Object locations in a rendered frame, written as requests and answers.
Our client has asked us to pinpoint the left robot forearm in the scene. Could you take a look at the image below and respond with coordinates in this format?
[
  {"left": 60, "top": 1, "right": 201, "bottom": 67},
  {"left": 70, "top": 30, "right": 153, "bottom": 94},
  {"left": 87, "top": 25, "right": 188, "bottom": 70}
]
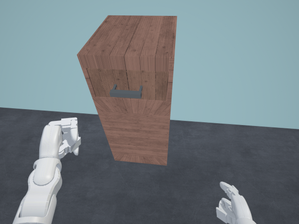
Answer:
[{"left": 13, "top": 157, "right": 62, "bottom": 224}]

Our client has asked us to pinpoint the handle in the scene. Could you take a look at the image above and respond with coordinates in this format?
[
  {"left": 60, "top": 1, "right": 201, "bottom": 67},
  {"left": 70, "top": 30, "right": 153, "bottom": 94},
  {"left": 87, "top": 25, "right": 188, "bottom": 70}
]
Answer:
[{"left": 110, "top": 84, "right": 142, "bottom": 98}]

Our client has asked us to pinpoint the left robot hand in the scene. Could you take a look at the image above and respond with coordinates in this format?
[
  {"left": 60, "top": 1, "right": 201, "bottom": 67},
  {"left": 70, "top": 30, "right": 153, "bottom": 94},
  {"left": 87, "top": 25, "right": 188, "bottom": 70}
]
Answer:
[{"left": 39, "top": 118, "right": 81, "bottom": 160}]

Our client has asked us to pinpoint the drawer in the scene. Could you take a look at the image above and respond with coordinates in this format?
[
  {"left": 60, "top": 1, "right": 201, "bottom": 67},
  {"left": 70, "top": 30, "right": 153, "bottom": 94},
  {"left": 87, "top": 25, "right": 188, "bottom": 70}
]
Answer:
[{"left": 87, "top": 68, "right": 169, "bottom": 101}]

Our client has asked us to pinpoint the right robot hand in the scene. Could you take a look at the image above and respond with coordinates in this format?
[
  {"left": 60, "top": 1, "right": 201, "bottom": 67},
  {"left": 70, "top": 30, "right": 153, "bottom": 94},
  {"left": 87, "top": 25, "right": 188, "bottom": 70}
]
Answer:
[{"left": 216, "top": 182, "right": 252, "bottom": 224}]

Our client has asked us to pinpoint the cabinet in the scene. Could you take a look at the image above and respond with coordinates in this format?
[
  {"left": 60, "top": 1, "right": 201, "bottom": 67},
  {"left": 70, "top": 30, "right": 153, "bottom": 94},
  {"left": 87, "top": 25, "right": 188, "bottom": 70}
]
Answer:
[{"left": 77, "top": 15, "right": 177, "bottom": 166}]

